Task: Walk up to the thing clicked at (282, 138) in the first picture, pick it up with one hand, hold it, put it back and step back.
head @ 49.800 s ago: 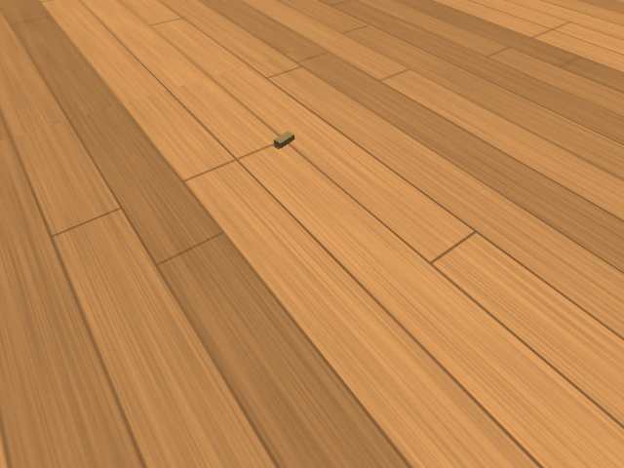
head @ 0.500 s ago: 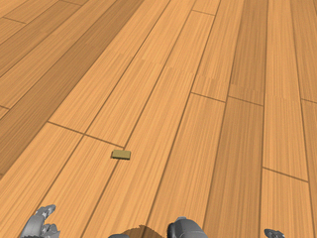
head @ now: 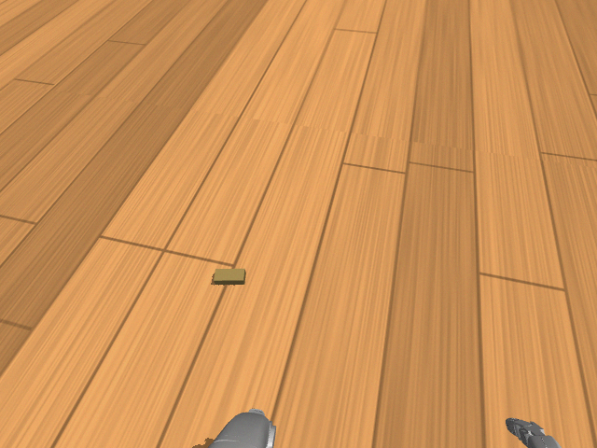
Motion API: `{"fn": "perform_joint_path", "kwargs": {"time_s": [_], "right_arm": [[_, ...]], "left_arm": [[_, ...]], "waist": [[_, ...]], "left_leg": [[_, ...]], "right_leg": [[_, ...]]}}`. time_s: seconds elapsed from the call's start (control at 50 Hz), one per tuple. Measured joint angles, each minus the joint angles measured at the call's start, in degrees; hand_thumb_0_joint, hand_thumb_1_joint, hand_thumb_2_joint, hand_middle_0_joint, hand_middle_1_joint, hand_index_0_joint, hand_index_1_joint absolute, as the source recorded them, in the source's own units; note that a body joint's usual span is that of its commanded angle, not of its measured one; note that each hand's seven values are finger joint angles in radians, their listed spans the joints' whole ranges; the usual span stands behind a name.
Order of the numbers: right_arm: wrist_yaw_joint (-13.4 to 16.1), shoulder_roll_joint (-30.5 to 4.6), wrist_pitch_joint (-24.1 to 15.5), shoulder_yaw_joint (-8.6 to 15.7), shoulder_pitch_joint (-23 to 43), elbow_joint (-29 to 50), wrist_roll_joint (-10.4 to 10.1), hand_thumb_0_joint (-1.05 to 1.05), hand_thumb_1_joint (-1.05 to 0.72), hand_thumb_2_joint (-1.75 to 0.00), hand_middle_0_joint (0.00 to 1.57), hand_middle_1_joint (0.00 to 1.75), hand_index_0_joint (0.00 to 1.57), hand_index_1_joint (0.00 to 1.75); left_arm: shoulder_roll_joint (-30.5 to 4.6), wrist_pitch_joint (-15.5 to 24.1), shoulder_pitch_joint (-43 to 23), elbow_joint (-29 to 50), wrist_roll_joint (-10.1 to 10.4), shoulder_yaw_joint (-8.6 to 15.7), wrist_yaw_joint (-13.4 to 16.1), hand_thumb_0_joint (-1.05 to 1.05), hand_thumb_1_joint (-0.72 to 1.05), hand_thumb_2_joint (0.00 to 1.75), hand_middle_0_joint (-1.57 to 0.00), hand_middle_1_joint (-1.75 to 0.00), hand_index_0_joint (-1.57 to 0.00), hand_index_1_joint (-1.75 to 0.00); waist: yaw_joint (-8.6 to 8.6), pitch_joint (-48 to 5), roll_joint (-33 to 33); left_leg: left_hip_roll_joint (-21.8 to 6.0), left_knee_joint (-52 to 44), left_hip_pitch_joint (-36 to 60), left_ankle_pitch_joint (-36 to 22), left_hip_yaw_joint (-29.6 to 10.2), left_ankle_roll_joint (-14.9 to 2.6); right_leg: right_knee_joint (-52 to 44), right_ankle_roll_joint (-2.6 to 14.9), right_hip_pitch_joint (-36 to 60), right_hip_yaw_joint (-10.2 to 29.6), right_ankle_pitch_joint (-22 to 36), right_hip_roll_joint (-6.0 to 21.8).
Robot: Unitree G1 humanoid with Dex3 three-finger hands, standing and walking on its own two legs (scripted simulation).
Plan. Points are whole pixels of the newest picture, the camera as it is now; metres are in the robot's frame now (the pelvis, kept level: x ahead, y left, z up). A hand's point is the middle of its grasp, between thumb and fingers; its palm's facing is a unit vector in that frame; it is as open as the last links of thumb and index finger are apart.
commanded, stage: step back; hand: left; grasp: from above
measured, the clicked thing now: (230, 276) +0.76 +0.30 -0.74
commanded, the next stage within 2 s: stand in 1.78 s
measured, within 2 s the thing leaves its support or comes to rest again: neither
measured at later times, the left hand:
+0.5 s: hand out of the picture -0.08 +0.24 -0.16, palm faces +0.01 -0.93 -0.36, open 7.4 cm
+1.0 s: hand out of the picture -0.25 +0.23 -0.13, palm faces +0.12 -0.90 -0.42, open 7.4 cm
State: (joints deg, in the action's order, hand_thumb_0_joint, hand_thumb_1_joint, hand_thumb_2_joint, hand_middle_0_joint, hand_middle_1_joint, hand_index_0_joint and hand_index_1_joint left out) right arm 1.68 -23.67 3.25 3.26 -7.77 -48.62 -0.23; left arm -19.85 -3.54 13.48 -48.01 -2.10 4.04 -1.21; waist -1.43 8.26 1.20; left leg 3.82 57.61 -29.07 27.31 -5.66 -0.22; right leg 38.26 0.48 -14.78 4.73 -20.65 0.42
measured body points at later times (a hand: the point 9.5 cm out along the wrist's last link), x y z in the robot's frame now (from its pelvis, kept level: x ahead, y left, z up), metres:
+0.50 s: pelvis -0.18 -0.03 +0.00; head -0.12 +0.00 +0.44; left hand -0.09 +0.29 -0.13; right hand -0.04 -0.34 -0.09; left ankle -0.09 +0.10 -0.73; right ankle -0.24 -0.19 -0.66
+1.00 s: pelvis -0.29 -0.07 +0.00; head -0.28 -0.07 +0.45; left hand -0.26 +0.27 -0.11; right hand -0.23 -0.37 -0.13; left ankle -0.31 +0.05 -0.73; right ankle -0.27 -0.19 -0.72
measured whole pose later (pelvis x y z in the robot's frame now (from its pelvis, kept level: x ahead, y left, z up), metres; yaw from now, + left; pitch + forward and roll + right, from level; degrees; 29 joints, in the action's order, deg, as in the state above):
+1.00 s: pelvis -0.29 -0.07 +0.00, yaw +5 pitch -3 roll +3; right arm -0.9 -20.5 0.6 3.2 -16.0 -56.5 2.4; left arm -23.8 -1.0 13.7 -50.9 -1.8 4.8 -0.6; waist -1.7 4.1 -2.4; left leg 3.6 32.8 -11.5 18.1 0.3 -0.7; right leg 41.9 1.3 -17.5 -0.3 -22.6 4.4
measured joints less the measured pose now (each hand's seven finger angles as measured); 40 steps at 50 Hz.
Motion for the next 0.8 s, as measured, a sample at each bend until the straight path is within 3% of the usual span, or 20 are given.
{"fn": "perform_joint_path", "kwargs": {"time_s": [0.04,0.08,0.16,0.2,0.24,0.26,0.3,0.34,0.4,0.5,0.58,0.62,0.64,0.68,0.7,0.74,0.8], "right_arm": [[0.04,-0.22,-0.39,-0.09,-1.58,-0.23,-0.13,0.01,-0.9,-0.9,0.2,0.3,0.21,0.3],[0.2,-0.22,-0.78,-0.28,-2.84,-0.41,-0.09,0.01,-0.9,-0.9,0.2,0.3,0.21,0.3],[0.17,0.57,-1.27,-0.64,-4.28,-0.82,0.36,0.01,-0.9,-0.9,0.2,0.3,0.21,0.3],[0.01,1.29,-1.78,-0.68,-4.75,-1.01,0.79,0.01,-0.9,-0.9,0.2,0.3,0.21,0.3],[-0.16,3.57,-1.89,-0.8,-3.92,-1.88,1.5,0.01,-0.9,-0.9,0.2,0.3,0.21,0.3],[-0.52,4.05,-1.81,-1.16,-3.92,-1.8,1.75,0.01,-0.9,-0.9,0.2,0.3,0.21,0.3],[-0.91,4.05,-1.9,-1.61,-4.1,-1.41,1.96,0.01,-0.9,-0.9,0.2,0.3,0.21,0.3],[-0.64,3.97,-1.96,-1.68,-3.88,-1.09,2.22,0.01,-0.9,-0.9,0.2,0.3,0.21,0.3],[-0.18,3.51,-2.19,-1.42,-2.54,-0.12,2.24,0.01,-0.89,-0.9,0.21,0.31,0.21,0.3],[-0.01,2.5,-2.39,-1.01,0.62,2.4,2.01,0.01,-0.89,-0.9,0.21,0.31,0.21,0.3],[-0.55,0.87,-1.69,-0.99,2.92,3.6,1.99,0.0,-0.89,-0.9,0.2,0.3,0.21,0.3],[-0.66,-0.91,-0.8,-0.33,3.65,2.81,1.71,0.0,-0.9,-0.9,0.2,0.3,0.21,0.3],[-0.39,-1.08,-0.31,0.0,3.07,2.29,1.63,0.0,-0.9,-0.9,0.2,0.3,0.21,0.3],[0.14,-0.25,0.38,0.33,0.78,0.89,1.52,0.0,-0.9,-0.9,0.2,0.3,0.21,0.3],[0.05,-0.01,0.56,0.24,-0.18,0.05,1.41,0.0,-0.9,-0.9,0.2,0.3,0.21,0.3],[-0.29,-0.24,0.39,0.12,-2.01,-1.08,1.17,0.0,-0.9,-0.9,0.2,0.3,0.21,0.3],[-0.61,-0.57,-0.27,0.15,-4.78,-2.31,1.1,0.0,-0.9,-0.9,0.2,0.3,0.21,0.3]], "left_arm": [[0.32,-0.13,-0.21,0.26,-0.17,0.04,0.33,0.01,0.9,0.9,-0.2,-0.3,-0.2,-0.3],[0.06,-0.08,-1.13,1.22,-0.35,0.17,0.67,0.01,0.9,0.9,-0.2,-0.3,-0.2,-0.3],[-1.32,0.29,-4.4,4.2,-0.4,0.39,1.6,0.01,0.9,0.9,-0.2,-0.3,-0.2,-0.3],[-2.37,0.13,-6.48,5.6,0.18,0.34,1.76,0.01,0.9,0.9,-0.2,-0.3,-0.2,-0.3],[-3.73,-0.45,-8.57,5.9,0.73,0.84,1.9,0.01,0.9,0.9,-0.2,-0.3,-0.2,-0.3],[-3.66,-0.78,-8.76,5.75,0.96,0.97,2.05,0.01,0.9,0.9,-0.2,-0.3,-0.2,-0.3],[-2.9,-1.4,-8.47,4.72,1.06,0.64,2.2,0.01,0.9,0.9,-0.2,-0.3,-0.2,-0.3],[-2.48,-1.83,-7.69,3.94,1.35,0.43,1.84,0.01,0.91,0.9,-0.2,-0.3,-0.2,-0.3],[-2.47,-1.78,-5.79,3.57,1.48,0.58,1.28,0.01,0.9,0.9,-0.2,-0.3,-0.2,-0.3],[-3.58,-1.4,-3.46,2.25,1.13,0.97,1.05,0.01,0.9,0.9,-0.2,-0.3,-0.2,-0.3],[-3.86,-0.36,-2.21,-0.02,1.26,0.78,0.74,0.01,0.9,0.9,-0.2,-0.3,-0.2,-0.3],[-1.75,0.28,-2.27,-2.18,0.75,0.62,0.7,0.01,0.91,0.9,-0.2,-0.3,-0.2,-0.3],[-1.03,0.33,-1.42,-2.48,0.37,0.34,0.42,0.01,0.91,0.9,-0.2,-0.3,-0.2,-0.3],[-0.79,0.11,0.65,-2.59,-0.14,-0.17,0.11,0.01,0.9,0.9,-0.2,-0.3,-0.2,-0.3],[-0.68,0.09,1.58,-2.77,-0.26,-0.25,0.18,0.01,0.9,0.9,-0.2,-0.3,-0.2,-0.3],[-0.19,0.24,2.53,-3.34,-0.4,-0.37,0.46,0.01,0.9,0.9,-0.2,-0.3,-0.2,-0.3],[-0.06,1.2,2.39,-3.24,-0.63,-0.05,0.61,0.01,0.9,0.9,-0.2,-0.3,-0.2,-0.3]], "waist": [[0.52,-1.01,0.0],[0.78,-1.27,0.01],[1.89,0.08,-0.28],[2.54,1.18,-1.17],[1.33,3.64,-5.79],[1.02,3.77,-6.37],[2.18,2.95,-4.84],[2.56,1.95,-3.91],[1.95,0.84,-3.61],[0.93,1.24,-4.13],[0.09,1.43,-3.49],[0.95,2.24,1.25],[1.44,1.53,2.3],[0.0,-1.0,0.66],[-0.76,-1.94,-0.2],[-0.66,-3.18,-0.13],[-0.19,-4.03,1.15]], "left_leg": [[2.17,5.33,0.28,-0.13,-1.12,0.1],[2.62,5.9,2.22,0.04,-1.01,0.4],[0.01,-7.3,9.62,0.78,1.76,0.59],[-1.21,-18.65,14.13,-5.05,3.45,-0.02],[0.95,-20.67,15.22,-7.7,5.63,-1.2],[0.75,-20.36,14.78,-7.99,6.02,-1.48],[-1.15,-19.84,13.2,-8.86,4.6,-1.75],[-2.74,-21.57,12.34,-10.93,3.96,-1.58],[-4.47,-23.91,10.58,-13.97,4.57,-1.19],[-6.44,-24.21,6.65,-17.5,5.82,-0.47],[-8.16,-21.25,2.69,-18.92,6.89,0.93],[-10.02,-18.34,1.08,-17.71,3.63,-0.02],[-8.79,-16.15,0.01,-12.26,1.37,-0.38],[-4.06,-8.33,-1.72,-2.59,-0.13,0.32],[-2.08,-4.41,-1.95,-1.23,-0.42,0.48],[0.65,1.77,-1.91,-2.27,-1.66,0.57],[1.36,4.3,0.53,-4.33,-1.96,1.12]], "right_leg": [[-1.58,-0.09,-0.81,-0.49,1.84,0.69],[-2.08,-0.19,-2.27,-1.06,3.27,0.77],[-1.07,-0.43,-5.51,-3.65,5.17,0.61],[1.61,-0.72,-7.71,-5.09,5.03,1.1],[5.2,-0.18,-9.25,-2.36,4.43,2.59],[8.41,0.25,-10.24,-0.74,0.08,1.15],[17.88,0.39,-12.07,0.87,-7.87,-3.21],[27.06,0.51,-13.18,2.68,-9.3,-6.16],[34.05,-0.06,-12.5,4.76,-7.81,-7.22],[23.31,-2.19,-5.6,4.39,-7.79,-3.83],[3.71,-1.28,1.74,-0.25,-5.99,-0.43],[0.99,-0.75,3.34,-3.03,-4.89,-2.94],[1.6,-0.5,2.9,-3.91,-4.45,-3.17],[2.87,0.31,1.19,-2.75,-4.0,-1.27],[2.41,0.56,0.88,-1.88,-3.3,-0.35],[0.11,0.4,0.92,-1.97,-1.25,0.68],[-1.91,0.34,0.12,-3.4,0.92,0.82]]}}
